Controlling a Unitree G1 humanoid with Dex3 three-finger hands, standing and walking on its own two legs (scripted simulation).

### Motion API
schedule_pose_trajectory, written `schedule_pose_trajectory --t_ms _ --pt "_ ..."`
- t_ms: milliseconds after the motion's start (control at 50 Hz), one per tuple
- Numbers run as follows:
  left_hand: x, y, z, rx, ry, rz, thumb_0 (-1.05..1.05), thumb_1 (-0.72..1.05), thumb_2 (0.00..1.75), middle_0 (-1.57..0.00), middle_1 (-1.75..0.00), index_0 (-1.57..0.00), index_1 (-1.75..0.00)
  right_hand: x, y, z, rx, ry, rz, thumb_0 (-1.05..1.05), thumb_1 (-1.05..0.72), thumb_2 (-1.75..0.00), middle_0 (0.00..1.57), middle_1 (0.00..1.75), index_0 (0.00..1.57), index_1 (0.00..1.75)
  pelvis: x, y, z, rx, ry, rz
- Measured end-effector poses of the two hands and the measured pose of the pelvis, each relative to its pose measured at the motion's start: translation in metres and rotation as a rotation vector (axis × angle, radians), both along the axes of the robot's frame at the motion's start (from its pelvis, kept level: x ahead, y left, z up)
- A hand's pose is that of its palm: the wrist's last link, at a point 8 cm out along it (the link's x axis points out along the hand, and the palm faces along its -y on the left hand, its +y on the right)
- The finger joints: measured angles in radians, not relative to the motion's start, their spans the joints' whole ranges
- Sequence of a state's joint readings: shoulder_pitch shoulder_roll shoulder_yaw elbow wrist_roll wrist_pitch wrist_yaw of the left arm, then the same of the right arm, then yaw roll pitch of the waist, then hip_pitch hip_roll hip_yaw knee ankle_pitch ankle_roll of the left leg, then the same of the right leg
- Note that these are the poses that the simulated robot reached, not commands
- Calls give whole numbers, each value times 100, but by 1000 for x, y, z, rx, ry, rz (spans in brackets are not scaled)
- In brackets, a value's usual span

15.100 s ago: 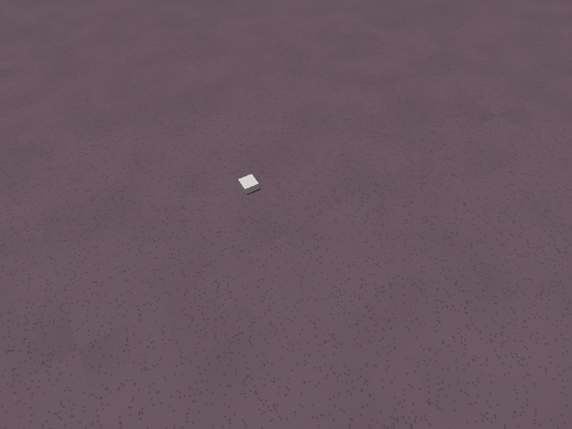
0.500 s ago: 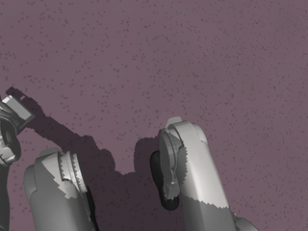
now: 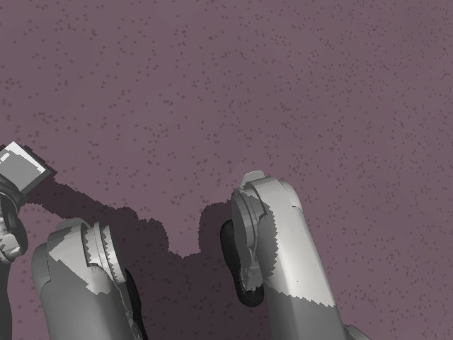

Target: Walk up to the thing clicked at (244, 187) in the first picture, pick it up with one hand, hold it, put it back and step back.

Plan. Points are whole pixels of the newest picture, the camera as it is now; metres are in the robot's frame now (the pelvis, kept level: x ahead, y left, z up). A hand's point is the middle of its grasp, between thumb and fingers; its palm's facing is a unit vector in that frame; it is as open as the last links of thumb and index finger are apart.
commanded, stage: rest palm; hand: left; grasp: from above
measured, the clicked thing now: (17, 170) +0.43 +0.30 -0.30
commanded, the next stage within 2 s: close in 1.16 s
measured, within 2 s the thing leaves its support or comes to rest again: neither
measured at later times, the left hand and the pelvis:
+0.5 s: hand (17, 165) +0.43 +0.29 -0.25, palm faces -0.31 -0.35 -0.88, open 13.9 cm; pelvis +0.00 +0.01 +0.00, yaw -3 degrees
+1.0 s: hand (17, 165) +0.44 +0.30 -0.27, palm faces -0.31 -0.34 -0.89, open 13.9 cm; pelvis +0.00 +0.02 -0.01, yaw -4 degrees
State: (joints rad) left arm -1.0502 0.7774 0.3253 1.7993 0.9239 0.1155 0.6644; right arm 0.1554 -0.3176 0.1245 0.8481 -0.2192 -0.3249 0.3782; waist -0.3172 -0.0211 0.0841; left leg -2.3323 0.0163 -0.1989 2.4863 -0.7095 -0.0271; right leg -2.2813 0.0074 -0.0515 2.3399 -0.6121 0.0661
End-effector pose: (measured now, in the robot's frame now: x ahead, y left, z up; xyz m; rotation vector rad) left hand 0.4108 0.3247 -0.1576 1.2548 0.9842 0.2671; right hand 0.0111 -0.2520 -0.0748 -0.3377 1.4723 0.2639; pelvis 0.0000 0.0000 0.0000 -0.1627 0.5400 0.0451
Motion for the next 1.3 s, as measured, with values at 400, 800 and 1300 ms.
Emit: schedule_pose_trajectory --t_ms 400,800,1300 --pt "26 -29 -25 -30 -35 -54 0 -52 93 -11 -109 -12 -107 -9 1 29 -43 22 52 0 -92 -90 19 30 20 30 1 6 1 -44 -28 -12" --pt "29 -23 -55 -27 -44 -56 0 -52 93 -11 -108 -12 -107 -28 25 35 -5 58 86 0 -93 -91 20 30 20 30 -3 13 -7 -85 -84 -22" --pt "30 -24 -68 -9 -50 -80 0 -50 91 -11 -112 -12 -108 -14 27 52 -22 28 164 0 -93 -91 19 30 20 30 -5 19 -5 -121 -109 -25"
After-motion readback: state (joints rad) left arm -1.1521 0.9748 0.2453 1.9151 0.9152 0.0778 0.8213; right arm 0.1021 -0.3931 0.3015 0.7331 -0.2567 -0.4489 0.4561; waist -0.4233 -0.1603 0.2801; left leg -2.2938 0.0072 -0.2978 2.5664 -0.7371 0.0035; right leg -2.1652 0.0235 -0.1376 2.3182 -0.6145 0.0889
